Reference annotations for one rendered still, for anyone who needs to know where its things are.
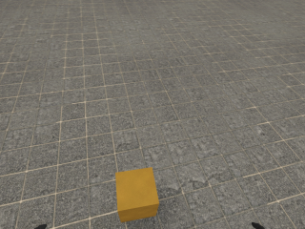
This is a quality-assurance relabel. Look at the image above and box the carton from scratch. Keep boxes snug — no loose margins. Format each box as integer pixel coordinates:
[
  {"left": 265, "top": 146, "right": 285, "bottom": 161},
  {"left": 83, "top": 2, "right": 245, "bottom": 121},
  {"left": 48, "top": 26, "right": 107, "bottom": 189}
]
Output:
[{"left": 115, "top": 167, "right": 159, "bottom": 223}]

